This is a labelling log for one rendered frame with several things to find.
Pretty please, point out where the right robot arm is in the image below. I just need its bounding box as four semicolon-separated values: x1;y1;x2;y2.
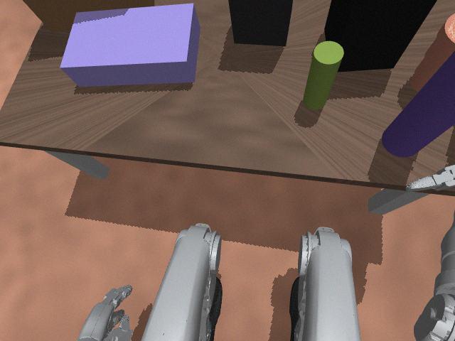
414;210;455;341

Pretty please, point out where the left robot foot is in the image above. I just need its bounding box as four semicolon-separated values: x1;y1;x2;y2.
207;277;223;341

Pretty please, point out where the right robot hand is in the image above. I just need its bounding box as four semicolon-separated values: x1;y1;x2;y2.
406;165;455;192

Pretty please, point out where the coffee table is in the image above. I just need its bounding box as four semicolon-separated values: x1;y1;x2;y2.
0;0;455;215

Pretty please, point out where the left robot hand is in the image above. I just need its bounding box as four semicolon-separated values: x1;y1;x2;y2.
77;285;133;341

